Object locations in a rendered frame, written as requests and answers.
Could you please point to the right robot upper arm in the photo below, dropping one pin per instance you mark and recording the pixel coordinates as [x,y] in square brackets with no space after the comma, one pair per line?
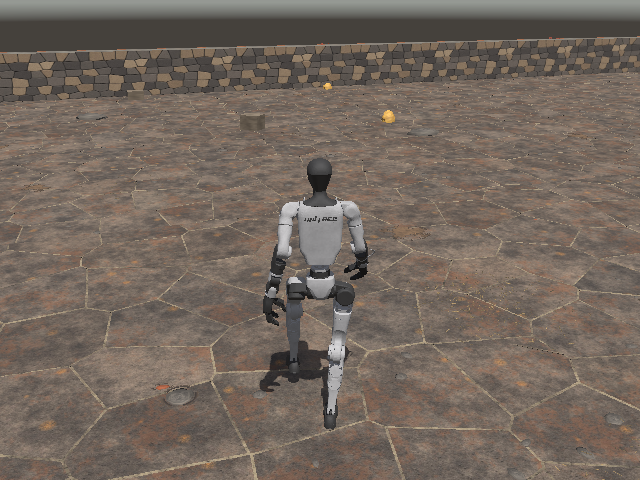
[351,212]

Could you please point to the right robot forearm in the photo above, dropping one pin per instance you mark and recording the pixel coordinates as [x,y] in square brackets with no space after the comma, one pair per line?
[362,258]

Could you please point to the left robot upper arm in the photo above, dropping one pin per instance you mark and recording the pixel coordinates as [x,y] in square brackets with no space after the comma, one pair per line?
[288,212]

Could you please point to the right robot shin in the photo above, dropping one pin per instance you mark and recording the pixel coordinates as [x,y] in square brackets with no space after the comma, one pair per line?
[335,373]

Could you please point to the robot head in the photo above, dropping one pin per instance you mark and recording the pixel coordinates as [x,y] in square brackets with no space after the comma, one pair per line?
[319,172]

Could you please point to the left robot forearm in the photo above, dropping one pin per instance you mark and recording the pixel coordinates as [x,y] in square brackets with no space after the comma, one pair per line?
[275,275]

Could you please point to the left robot hand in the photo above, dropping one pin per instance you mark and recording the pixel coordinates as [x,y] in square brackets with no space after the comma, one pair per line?
[267,309]

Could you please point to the right robot hand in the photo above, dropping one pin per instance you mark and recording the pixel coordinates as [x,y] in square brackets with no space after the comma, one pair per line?
[363,271]

